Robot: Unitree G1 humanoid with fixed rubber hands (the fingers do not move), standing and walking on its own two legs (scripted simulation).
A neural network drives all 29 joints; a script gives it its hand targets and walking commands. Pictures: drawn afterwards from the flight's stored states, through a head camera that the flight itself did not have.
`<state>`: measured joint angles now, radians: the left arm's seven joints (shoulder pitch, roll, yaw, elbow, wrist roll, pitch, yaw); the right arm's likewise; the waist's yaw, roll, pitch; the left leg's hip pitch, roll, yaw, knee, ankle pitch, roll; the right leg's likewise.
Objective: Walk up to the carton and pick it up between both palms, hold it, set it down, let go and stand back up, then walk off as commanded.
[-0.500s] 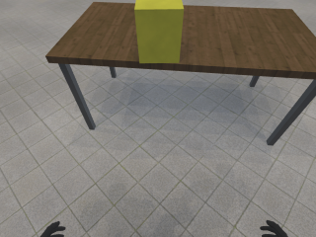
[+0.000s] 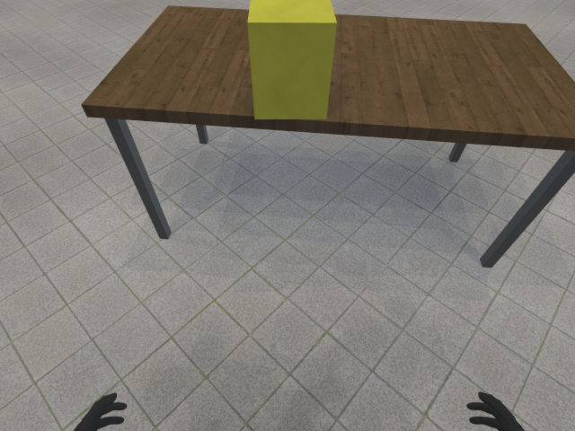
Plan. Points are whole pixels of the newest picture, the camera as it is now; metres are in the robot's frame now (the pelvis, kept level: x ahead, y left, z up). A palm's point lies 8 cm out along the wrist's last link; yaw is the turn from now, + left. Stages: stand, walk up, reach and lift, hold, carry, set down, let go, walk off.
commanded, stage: stand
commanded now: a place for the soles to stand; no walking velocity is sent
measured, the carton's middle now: (290, 56) +1.00 -0.02 +0.04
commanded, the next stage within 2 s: none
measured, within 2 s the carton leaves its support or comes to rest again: neither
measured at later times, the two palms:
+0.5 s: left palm out of the picture +0.08 +0.30 -0.10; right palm out of the picture +0.10 -0.31 -0.10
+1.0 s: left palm out of the picture +0.11 +0.29 -0.10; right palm out of the picture +0.10 -0.32 -0.10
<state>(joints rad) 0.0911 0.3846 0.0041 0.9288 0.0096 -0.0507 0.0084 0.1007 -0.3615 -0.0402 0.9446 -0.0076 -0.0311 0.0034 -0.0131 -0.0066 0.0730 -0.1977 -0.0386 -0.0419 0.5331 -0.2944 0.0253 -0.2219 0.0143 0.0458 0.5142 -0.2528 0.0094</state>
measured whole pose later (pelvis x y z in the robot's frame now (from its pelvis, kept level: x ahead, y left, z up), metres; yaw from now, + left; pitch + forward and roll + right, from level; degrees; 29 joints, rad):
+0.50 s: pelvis +0.00 -0.01 +0.01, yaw +0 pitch -3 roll +0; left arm 0.09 0.38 0.00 1.11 0.01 -0.03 0.00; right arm 0.06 -0.37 -0.01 1.10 0.00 -0.02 0.01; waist 0.01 -0.01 0.07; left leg -0.11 -0.03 -0.04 0.36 -0.20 0.02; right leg -0.14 0.01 0.05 0.36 -0.17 0.01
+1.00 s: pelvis +0.01 -0.01 +0.01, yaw -1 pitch -2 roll +0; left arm 0.05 0.38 0.00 1.11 0.01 -0.02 0.00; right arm 0.06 -0.37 0.00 1.11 -0.01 -0.02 -0.01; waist 0.00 -0.01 0.06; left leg -0.08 -0.02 -0.04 0.32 -0.20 0.01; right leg -0.13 0.02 0.05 0.34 -0.18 0.00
